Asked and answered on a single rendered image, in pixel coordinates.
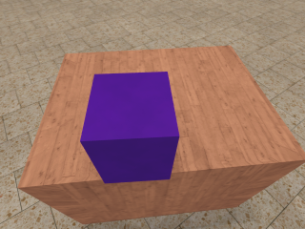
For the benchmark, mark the pedestal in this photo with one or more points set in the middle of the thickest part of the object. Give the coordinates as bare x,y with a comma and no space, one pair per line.
232,142

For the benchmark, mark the carton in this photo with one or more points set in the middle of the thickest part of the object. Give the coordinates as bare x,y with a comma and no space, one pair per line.
130,130

